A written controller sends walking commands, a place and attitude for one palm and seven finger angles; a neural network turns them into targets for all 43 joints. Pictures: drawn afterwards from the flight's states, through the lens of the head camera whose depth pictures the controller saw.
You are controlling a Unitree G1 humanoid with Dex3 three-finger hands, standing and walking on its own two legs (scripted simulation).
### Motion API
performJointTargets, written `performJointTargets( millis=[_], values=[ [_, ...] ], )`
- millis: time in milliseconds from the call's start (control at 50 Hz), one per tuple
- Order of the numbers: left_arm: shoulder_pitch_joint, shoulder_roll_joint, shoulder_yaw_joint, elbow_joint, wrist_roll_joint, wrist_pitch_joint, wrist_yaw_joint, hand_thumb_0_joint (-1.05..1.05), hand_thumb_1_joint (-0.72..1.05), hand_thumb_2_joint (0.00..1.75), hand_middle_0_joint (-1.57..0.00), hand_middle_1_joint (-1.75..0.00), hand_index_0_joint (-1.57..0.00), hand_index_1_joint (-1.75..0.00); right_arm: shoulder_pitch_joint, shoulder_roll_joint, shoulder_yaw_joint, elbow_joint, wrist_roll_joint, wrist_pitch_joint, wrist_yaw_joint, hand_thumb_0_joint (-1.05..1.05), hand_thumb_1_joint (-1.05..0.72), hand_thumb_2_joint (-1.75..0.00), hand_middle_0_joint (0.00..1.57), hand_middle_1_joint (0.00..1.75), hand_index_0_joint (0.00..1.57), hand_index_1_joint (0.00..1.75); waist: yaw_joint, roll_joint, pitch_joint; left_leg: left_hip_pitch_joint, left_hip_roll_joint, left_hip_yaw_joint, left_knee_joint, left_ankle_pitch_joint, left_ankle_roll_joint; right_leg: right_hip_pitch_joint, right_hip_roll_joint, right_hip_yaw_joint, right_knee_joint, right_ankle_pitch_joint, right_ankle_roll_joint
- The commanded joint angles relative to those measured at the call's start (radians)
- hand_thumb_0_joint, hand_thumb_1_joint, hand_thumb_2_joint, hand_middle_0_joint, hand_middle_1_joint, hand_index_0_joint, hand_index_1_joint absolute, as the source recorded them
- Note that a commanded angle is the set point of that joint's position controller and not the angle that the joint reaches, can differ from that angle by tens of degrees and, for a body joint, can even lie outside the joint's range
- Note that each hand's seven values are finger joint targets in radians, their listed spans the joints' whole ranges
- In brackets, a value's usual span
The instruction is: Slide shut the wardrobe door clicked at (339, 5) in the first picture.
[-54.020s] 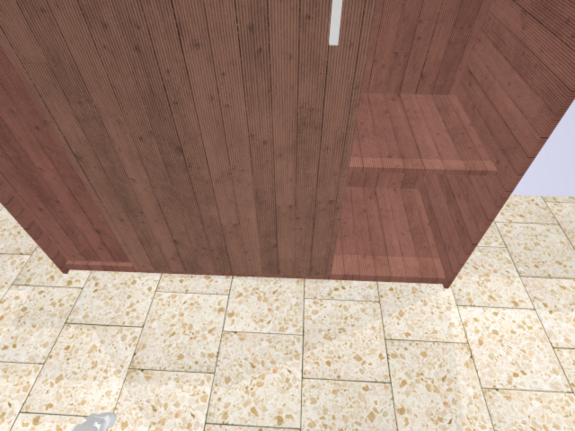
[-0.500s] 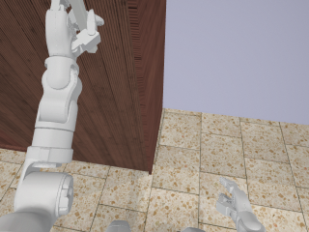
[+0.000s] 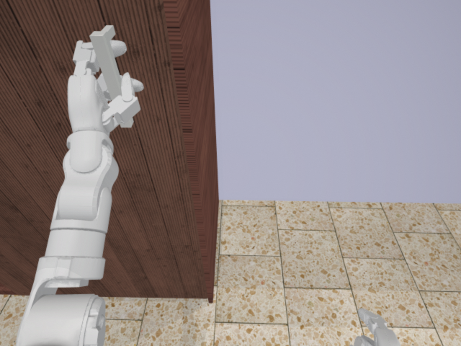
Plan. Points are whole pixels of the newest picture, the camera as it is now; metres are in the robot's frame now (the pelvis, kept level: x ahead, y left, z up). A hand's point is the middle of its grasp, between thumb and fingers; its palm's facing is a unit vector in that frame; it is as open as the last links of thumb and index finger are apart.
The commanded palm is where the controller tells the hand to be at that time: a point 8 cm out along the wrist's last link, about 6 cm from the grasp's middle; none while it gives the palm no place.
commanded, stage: stop walking and hold the door there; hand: left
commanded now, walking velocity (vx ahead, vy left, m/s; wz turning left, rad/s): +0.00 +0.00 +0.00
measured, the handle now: (118, 79) +0.43 +0.20 +0.27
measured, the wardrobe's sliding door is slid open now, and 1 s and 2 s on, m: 0.00 0.00 0.00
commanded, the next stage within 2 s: loosen the grip on the handle in 0.50 s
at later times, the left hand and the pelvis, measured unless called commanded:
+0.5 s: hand (128, 103) +0.39 +0.17 +0.25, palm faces +0.14 -0.99 -0.08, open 6.6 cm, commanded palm +0.36 +0.20 +0.25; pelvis +0.01 +0.04 +0.00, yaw -1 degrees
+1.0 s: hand (124, 99) +0.39 +0.18 +0.26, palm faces +0.24 -0.96 -0.11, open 13.1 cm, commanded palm +0.36 +0.23 +0.25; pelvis -0.03 -0.03 -0.01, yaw +4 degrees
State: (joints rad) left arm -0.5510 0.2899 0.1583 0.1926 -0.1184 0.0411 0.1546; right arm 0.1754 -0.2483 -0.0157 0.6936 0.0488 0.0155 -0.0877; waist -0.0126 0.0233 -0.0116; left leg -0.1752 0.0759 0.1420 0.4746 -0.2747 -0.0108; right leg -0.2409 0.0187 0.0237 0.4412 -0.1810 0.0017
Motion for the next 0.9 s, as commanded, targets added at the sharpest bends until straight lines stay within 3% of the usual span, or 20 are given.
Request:
performJointTargets(
  millis=[0,60,100,160,200,240,300,480,560,580,600,620,640,660,680,700,720,760,820,880],
  values=[
    [-0.410,0.122,-0.046,-0.321,0.020,-0.124,-0.037,0.00,0.90,0.90,-0.45,-1.40,-0.45,-1.40,-0.167,-0.108,-0.021,-0.163,-0.012,-0.052,-0.006,0.00,-0.90,-0.90,0.20,0.30,0.20,0.30,0.015,0.009,-0.344,0.129,0.091,-0.074,-0.039,0.347,0.036,0.101,-0.088,0.028,-0.014,0.328,-0.005],
    [-0.403,0.057,-0.110,-0.331,0.017,-0.123,-0.046,0.00,0.90,0.90,-0.45,-1.40,-0.45,-1.40,-0.169,-0.099,-0.017,-0.159,-0.015,-0.048,-0.007,0.00,-0.90,-0.90,0.20,0.30,0.20,0.30,0.007,0.029,-0.342,0.137,0.093,-0.074,-0.049,0.354,0.035,0.087,-0.082,0.016,-0.006,0.319,-0.003],
    [-0.403,0.089,-0.076,-0.330,0.021,-0.124,-0.042,0.00,0.90,0.90,-0.45,-1.40,-0.45,-1.40,-0.165,-0.097,-0.015,-0.155,-0.019,-0.045,-0.007,0.00,-0.90,-0.90,0.20,0.30,0.20,0.30,0.013,0.013,-0.346,0.144,0.100,-0.072,-0.044,0.381,0.035,0.079,-0.081,0.011,-0.003,0.332,-0.002],
    [-0.396,0.054,-0.114,-0.338,0.020,-0.123,-0.048,0.00,0.90,0.90,-0.45,-1.40,-0.45,-1.40,-0.170,-0.093,-0.012,-0.155,-0.020,-0.042,-0.008,0.00,-0.90,-0.90,0.20,0.30,0.20,0.30,0.005,0.015,-0.348,0.151,0.100,-0.071,-0.039,0.420,0.031,0.075,-0.080,0.006,0.006,0.358,-0.003],
    [-0.394,0.079,-0.084,-0.343,0.023,-0.124,-0.045,0.00,0.90,0.90,-0.45,-1.40,-0.45,-1.40,-0.164,-0.094,-0.013,-0.153,-0.021,-0.037,-0.007,0.00,-0.90,-0.90,0.20,0.30,0.20,0.30,0.008,0.006,-0.350,0.157,0.107,-0.066,-0.037,0.432,0.028,0.070,-0.079,0.007,0.011,0.361,-0.004],
    [-0.392,0.027,-0.133,-0.340,0.022,-0.124,-0.052,0.00,0.90,0.90,-0.45,-1.40,-0.45,-1.40,-0.173,-0.086,-0.009,-0.157,-0.022,-0.032,-0.006,0.00,-0.90,-0.90,0.20,0.30,0.20,0.30,0.005,0.013,-0.337,0.148,0.106,-0.066,-0.044,0.425,0.027,0.059,-0.076,0.001,0.015,0.340,-0.002],
    [-0.369,0.057,-0.102,-0.333,0.027,-0.125,-0.045,0.00,0.90,0.90,-0.45,-1.40,-0.45,-1.40,-0.168,-0.089,-0.008,-0.153,-0.024,-0.027,-0.007,0.00,-0.90,-0.90,0.20,0.30,0.20,0.30,0.008,0.019,-0.329,0.141,0.109,-0.072,-0.049,0.434,0.027,0.049,-0.074,-0.003,0.020,0.318,-0.003],
    [-0.371,-0.032,-0.194,-0.381,0.032,-0.127,-0.055,0.00,0.90,0.90,-0.45,-1.40,-0.45,-1.40,-0.176,-0.077,-0.008,-0.163,-0.024,-0.022,0.002,0.00,-0.90,-0.90,0.20,0.30,0.20,0.30,-0.001,0.047,-0.331,0.197,0.128,-0.080,-0.045,0.556,0.024,0.002,-0.067,-0.018,0.046,0.243,0.000],
    [-0.358,-0.005,-0.171,-0.399,0.036,-0.126,-0.048,0.00,0.90,0.90,-0.45,-1.40,-0.45,-1.40,-0.171,-0.084,-0.013,-0.162,-0.025,-0.018,0.002,0.00,-0.90,-0.90,0.20,0.30,0.20,0.30,-0.001,0.031,-0.333,0.181,0.118,-0.071,-0.027,0.530,0.023,0.032,-0.079,-0.008,0.030,0.306,-0.007],
    [-1.172,0.810,0.461,-0.143,0.221,-0.136,-0.019,0.00,0.90,0.90,-0.45,-1.40,-0.45,-1.40,-0.057,-0.093,-0.056,-0.113,-0.060,-0.124,0.028,0.00,-0.90,-0.90,0.20,0.30,0.20,0.30,0.024,-0.226,0.088,-0.022,0.121,-0.054,-0.110,0.445,0.101,-0.220,-0.014,0.051,0.093,0.064,-0.024],
    [-0.852,0.157,0.053,0.365,0.183,-0.003,-0.096,0.00,0.78,0.84,-0.45,-1.40,-0.45,-1.40,-0.045,-0.072,-0.019,-0.118,-0.045,-0.179,0.046,0.00,-0.90,-0.90,0.20,0.30,0.20,0.30,-0.079,-0.141,-0.178,0.056,0.002,-0.189,-0.114,0.709,-0.019,-0.119,0.027,-0.097,0.139,0.260,-0.075],
    [-0.686,-0.017,-0.031,0.115,0.045,0.004,-0.158,0.00,0.66,0.78,-0.45,-1.40,-0.45,-1.40,0.010,-0.068,-0.030,-0.111,0.014,-0.179,0.049,0.00,-0.90,-0.90,0.20,0.30,0.20,0.30,-0.007,0.049,-0.305,0.166,0.034,-0.155,-0.022,0.913,-0.107,-0.094,-0.021,-0.087,0.114,0.208,-0.060],
    [-0.674,0.216,0.186,0.020,0.000,-0.020,-0.174,0.00,0.54,0.73,-0.45,-1.40,-0.45,-1.40,0.053,-0.121,-0.041,-0.111,0.002,-0.171,0.035,0.00,-0.90,-0.90,0.20,0.30,0.20,0.30,0.013,0.201,-0.438,0.339,0.035,-0.144,0.009,0.894,-0.114,-0.076,-0.029,-0.047,0.078,0.189,-0.049],
    [-0.611,0.218,0.188,0.067,-0.009,-0.021,-0.169,0.00,0.42,0.67,-0.45,-1.40,-0.45,-1.40,0.042,-0.100,-0.026,-0.123,-0.009,-0.168,0.030,0.00,-0.90,-0.90,0.20,0.30,0.20,0.30,0.030,0.315,-0.432,0.318,0.006,-0.123,0.010,0.794,-0.115,-0.063,-0.036,-0.045,0.075,0.154,-0.053],
    [-0.743,0.126,0.087,0.010,-0.020,-0.046,-0.173,0.00,0.30,0.61,-0.45,-1.40,-0.45,-1.40,0.015,-0.091,-0.011,-0.138,-0.017,-0.183,0.034,0.00,-0.90,-0.90,0.20,0.30,0.20,0.30,0.005,0.199,-0.397,0.217,-0.012,-0.102,0.003,0.539,-0.095,-0.045,-0.029,-0.052,0.040,0.167,-0.047],
    [-0.720,0.064,0.049,0.152,-0.027,-0.073,-0.168,0.00,0.17,0.55,-0.45,-1.40,-0.45,-1.40,0.024,-0.089,-0.005,-0.116,-0.009,-0.193,0.036,0.00,-0.90,-0.90,0.20,0.30,0.20,0.30,-0.023,-0.047,-0.296,0.082,-0.014,-0.098,-0.018,0.325,-0.031,-0.027,-0.021,-0.054,0.010,0.141,-0.038],
    [-0.678,0.077,0.059,0.190,-0.031,-0.112,-0.162,0.00,0.05,0.49,-0.45,-1.40,-0.45,-1.40,0.040,-0.100,-0.002,-0.113,-0.005,-0.201,0.043,0.00,-0.90,-0.90,0.20,0.30,0.20,0.30,-0.029,-0.138,-0.249,0.021,-0.017,-0.107,-0.046,0.201,-0.005,-0.025,-0.018,-0.055,-0.003,0.085,-0.030],
    [-0.695,0.122,0.075,0.192,-0.010,-0.202,-0.150,0.00,-0.19,0.37,-0.45,-1.40,-0.45,-1.40,0.030,-0.105,0.001,-0.120,-0.005,-0.222,0.051,0.00,-0.90,-0.90,0.20,0.30,0.20,0.30,-0.021,-0.145,-0.228,-0.025,-0.018,-0.113,-0.076,0.034,0.007,-0.041,-0.023,-0.048,-0.002,-0.022,-0.026],
    [-0.763,0.190,0.060,0.235,0.036,-0.297,-0.146,0.00,-0.55,0.20,-0.42,-1.37,-0.42,-1.37,0.019,-0.097,0.008,-0.122,0.001,-0.249,0.060,0.00,-0.90,-0.90,0.20,0.30,0.20,0.30,-0.023,-0.086,-0.216,-0.095,-0.048,-0.089,-0.063,-0.131,0.027,-0.048,-0.036,-0.002,-0.032,-0.172,-0.021],
    [-0.798,0.287,0.094,0.277,0.062,-0.348,-0.156,0.00,-0.55,0.20,-0.38,-1.32,-0.38,-1.32,0.030,-0.103,0.001,-0.118,0.003,-0.263,0.065,0.00,-0.90,-0.90,0.20,0.30,0.20,0.30,-0.020,-0.081,-0.232,-0.158,-0.066,-0.069,-0.027,-0.132,0.037,-0.011,-0.051,0.049,-0.064,-0.270,-0.016]
  ],
)
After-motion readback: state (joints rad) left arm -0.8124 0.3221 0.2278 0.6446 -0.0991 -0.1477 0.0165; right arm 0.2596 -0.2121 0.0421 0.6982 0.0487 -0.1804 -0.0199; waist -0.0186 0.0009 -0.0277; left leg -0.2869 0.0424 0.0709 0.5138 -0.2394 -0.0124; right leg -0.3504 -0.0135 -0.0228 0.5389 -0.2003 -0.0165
